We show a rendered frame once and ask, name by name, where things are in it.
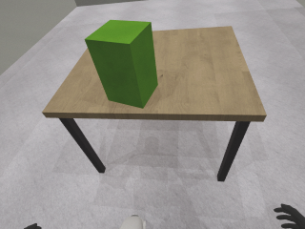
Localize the left robot thigh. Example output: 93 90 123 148
119 216 146 229

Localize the robot right hand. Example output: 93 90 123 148
274 203 305 229

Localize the table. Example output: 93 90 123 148
42 26 267 182

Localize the carton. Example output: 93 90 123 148
85 20 158 109

